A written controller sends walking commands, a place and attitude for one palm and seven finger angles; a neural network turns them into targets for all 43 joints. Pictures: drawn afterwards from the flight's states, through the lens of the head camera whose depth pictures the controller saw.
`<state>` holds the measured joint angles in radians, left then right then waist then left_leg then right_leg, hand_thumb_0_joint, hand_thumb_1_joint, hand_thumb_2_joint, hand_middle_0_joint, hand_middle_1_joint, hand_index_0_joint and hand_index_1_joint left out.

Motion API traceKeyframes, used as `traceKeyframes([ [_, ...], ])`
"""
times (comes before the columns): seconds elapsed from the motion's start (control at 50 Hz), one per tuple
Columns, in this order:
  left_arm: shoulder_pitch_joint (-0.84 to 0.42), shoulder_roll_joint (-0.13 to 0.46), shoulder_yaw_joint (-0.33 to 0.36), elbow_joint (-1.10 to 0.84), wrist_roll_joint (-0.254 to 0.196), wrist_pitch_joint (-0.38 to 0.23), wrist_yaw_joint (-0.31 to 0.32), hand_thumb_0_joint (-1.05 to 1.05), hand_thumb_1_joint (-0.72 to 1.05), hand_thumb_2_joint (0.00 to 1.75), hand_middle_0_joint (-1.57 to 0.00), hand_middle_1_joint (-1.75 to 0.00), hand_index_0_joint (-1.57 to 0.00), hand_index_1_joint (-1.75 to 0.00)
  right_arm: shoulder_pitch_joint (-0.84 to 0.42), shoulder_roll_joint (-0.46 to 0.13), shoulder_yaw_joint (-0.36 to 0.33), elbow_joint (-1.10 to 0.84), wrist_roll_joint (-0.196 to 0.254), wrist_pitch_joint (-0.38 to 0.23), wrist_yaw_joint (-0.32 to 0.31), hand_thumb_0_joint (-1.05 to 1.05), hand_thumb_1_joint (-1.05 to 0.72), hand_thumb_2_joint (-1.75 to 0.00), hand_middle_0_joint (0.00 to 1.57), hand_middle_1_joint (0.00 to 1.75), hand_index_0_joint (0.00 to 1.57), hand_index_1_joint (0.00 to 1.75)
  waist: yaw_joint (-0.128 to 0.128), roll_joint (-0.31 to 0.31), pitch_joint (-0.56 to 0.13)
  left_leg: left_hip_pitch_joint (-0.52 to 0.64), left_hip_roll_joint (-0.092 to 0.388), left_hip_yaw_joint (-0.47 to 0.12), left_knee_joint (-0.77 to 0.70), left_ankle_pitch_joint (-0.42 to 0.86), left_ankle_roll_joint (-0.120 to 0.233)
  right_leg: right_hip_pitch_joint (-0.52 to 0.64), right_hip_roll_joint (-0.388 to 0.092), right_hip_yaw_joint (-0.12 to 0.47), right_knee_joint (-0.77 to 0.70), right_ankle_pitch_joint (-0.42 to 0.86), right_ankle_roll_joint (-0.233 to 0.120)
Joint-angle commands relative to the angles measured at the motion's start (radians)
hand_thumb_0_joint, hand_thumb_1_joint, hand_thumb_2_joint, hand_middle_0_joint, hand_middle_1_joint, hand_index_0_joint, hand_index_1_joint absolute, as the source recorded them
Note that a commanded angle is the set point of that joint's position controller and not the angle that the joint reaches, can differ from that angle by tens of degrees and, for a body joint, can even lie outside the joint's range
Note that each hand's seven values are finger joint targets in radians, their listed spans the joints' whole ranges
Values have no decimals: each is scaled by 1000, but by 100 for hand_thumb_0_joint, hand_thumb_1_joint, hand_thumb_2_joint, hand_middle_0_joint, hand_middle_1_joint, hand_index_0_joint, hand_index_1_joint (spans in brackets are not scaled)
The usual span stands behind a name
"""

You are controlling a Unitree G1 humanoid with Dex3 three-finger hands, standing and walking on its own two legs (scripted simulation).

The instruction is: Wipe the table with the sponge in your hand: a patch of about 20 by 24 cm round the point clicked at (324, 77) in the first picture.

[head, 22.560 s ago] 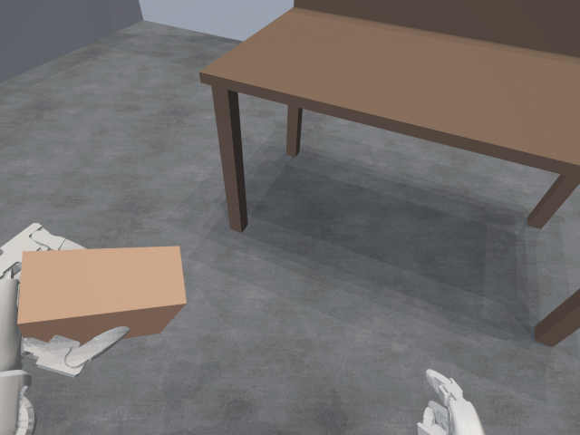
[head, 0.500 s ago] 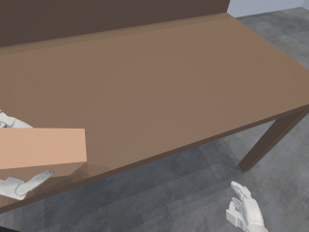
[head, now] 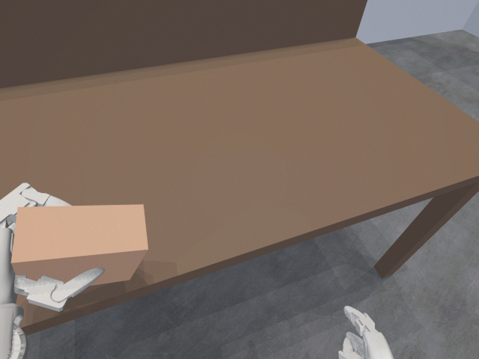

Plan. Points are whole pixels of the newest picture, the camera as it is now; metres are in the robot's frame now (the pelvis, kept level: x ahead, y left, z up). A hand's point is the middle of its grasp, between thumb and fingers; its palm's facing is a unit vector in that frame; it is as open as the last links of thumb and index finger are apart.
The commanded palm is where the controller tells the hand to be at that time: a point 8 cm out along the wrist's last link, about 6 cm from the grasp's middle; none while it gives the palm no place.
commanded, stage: come to a stop and stand still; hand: left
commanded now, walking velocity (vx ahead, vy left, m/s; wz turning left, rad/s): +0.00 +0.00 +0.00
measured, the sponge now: (102, 248) +0.23 +0.21 +0.12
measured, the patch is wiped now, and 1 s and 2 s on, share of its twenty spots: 0.00 0.00 0.00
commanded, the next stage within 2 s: look again from close up in 0.42 s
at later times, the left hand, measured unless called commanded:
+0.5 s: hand (79, 233) +0.23 +0.23 +0.15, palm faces +0.40 -0.84 -0.36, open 10.3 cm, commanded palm +0.18 +0.26 +0.17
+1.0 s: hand (53, 244) +0.22 +0.26 +0.15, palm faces +0.38 -0.82 -0.43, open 10.3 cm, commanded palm +0.16 +0.27 +0.17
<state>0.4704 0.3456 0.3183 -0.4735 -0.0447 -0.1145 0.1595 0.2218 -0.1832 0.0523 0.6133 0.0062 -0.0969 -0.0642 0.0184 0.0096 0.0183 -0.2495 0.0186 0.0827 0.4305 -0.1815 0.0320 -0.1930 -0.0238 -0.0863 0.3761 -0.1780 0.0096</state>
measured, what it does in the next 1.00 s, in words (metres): stands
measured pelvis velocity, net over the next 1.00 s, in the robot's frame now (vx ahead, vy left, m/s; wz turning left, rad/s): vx -0.01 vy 0.00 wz -0.02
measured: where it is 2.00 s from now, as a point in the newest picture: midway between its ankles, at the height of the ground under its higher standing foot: outside the picture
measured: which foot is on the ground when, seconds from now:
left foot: down 0.00-1.00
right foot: down 0.00-1.00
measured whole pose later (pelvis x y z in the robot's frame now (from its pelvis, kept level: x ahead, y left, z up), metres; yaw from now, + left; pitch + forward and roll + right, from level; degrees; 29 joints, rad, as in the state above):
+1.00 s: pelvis -0.01 +0.00 -0.01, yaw -1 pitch -2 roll -1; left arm 0.41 0.41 0.39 -0.45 -0.04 -0.15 0.10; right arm 0.24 -0.21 0.02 0.57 0.02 -0.11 -0.05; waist 0.04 -0.01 0.09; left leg -0.27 0.04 0.09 0.51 -0.22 0.03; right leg -0.21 -0.01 -0.08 0.45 -0.21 0.00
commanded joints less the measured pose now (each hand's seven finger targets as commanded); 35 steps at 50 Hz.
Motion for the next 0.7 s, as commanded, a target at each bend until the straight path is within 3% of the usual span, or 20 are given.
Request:
traceKeyframes([
  [0.0,-116,170,106,-253,3,-78,24,0,10,130,-120,-160,-120,-160,-114,-132,-60,-169,0,-60,-9,0,-90,-90,20,30,20,30,-2,54,-111,-52,87,-139,-149,-127,-30,118,-8,84,-34,36,-12],
  [0.02,-131,196,119,-287,3,-80,27,0,10,130,-120,-160,-120,-160,-130,-133,-62,-165,2,-64,-10,0,-90,-90,20,30,20,30,-5,68,-121,-34,85,-131,-138,-108,-31,121,-13,85,-34,55,-13],
  [0.1,-90,171,110,-276,-5,-80,26,0,10,130,-120,-160,-120,-160,-119,-129,-63,-167,2,-58,-6,0,-90,-90,20,30,20,30,0,82,-141,-2,70,-113,-99,33,-37,128,-20,84,-32,124,-18],
  [0.2,-31,155,108,-240,-17,-69,18,0,10,130,-120,-160,-120,-160,-118,-133,-67,-171,6,-44,-2,0,-90,-90,20,30,20,30,-2,55,-147,26,72,-100,-71,154,-42,125,-24,79,-33,192,-16],
  [0.38,-58,165,105,-253,-24,-57,17,0,10,130,-120,-160,-120,-160,-134,-133,-66,-186,9,-27,-7,0,-90,-90,20,30,20,30,-2,39,-128,32,70,-96,-72,129,-36,114,-27,83,-48,188,-13],
  [0.42,-75,191,120,-285,-25,-57,20,0,10,130,-120,-160,-120,-160,-147,-136,-68,-184,10,-28,-9,0,-90,-90,20,30,20,30,-4,51,-141,47,69,-95,-62,139,-34,117,-33,89,-49,205,-15],
  [0.48,-68,171,106,-280,-26,-56,20,0,10,130,-120,-160,-120,-160,-133,-135,-69,-186,9,-26,-6,0,-90,-90,20,30,20,30,-3,54,-147,55,68,-90,-55,162,-35,117,-33,85,-45,213,-15],
  [0.5,-1099,968,692,-434,147,-157,4,0,10,130,-120,-160,-120,-160,20,-175,-115,-183,-41,-67,-3,0,-90,-90,20,30,20,30,17,-115,58,-95,96,-46,119,167,-14,-104,-102,171,-137,251,28],
  [0.52,-816,574,428,-15,57,-116,-20,0,10,130,-120,-160,-120,-160,-91,-122,-95,-91,16,-49,6,0,-90,-90,20,30,20,30,7,155,-52,64,91,-67,73,173,-21,-124,-171,128,-28,195,-96],
  [0.54,-570,395,304,-67,31,-115,-32,0,10,130,-120,-160,-120,-160,-89,-128,-115,-143,-5,-40,23,0,-90,-90,20,30,20,30,17,109,-92,136,86,-73,31,205,-26,-38,-106,160,20,291,-83],
  [0.56,-455,295,218,31,25,-114,-49,0,10,130,-120,-160,-120,-160,-79,-154,-113,-161,1,-56,29,0,-90,-90,20,30,20,30,24,131,-166,167,68,-29,35,222,-15,-8,-86,158,34,325,-52],
  [0.6,-192,180,143,-33,-4,-120,-74,0,10,130,-120,-160,-120,-160,-58,-153,-119,-179,17,-62,60,0,-90,-90,20,30,20,30,34,95,-270,214,62,-24,46,313,6,68,-73,141,73,400,7],
  [0.62,-74,83,66,-54,-15,-114,-84,0,10,130,-120,-160,-120,-160,-90,-138,-116,-186,32,-68,83,0,-90,-90,20,30,20,30,40,102,-309,257,76,-31,45,349,20,53,-54,117,110,355,15],
  [0.64,-14,71,40,-142,-10,-112,-91,0,10,130,-120,-160,-120,-160,-81,-136,-111,-205,31,-61,94,0,-90,-90,20,30,20,30,36,83,-298,231,96,-43,51,391,25,64,-50,84,106,332,17],
  [0.68,14,125,63,-228,-4,-101,-89,0,10,130,-120,-160,-120,-160,-112,-139,-101,-227,28,-64,98,0,-90,-90,20,30,20,30,29,3,-226,124,100,-51,25,310,8,86,-43,71,70,242,7],
])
